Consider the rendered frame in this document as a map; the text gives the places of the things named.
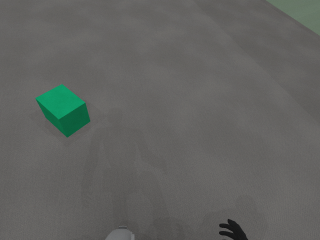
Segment robot left shin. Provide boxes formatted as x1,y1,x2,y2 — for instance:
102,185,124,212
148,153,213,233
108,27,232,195
118,226,128,230

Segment robot left thigh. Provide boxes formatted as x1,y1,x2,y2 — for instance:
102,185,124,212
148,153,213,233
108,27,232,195
105,228,135,240

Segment carton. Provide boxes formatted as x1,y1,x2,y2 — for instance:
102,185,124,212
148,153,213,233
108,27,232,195
35,84,90,138

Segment right robot hand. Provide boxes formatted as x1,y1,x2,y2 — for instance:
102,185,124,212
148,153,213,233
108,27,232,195
219,219,248,240

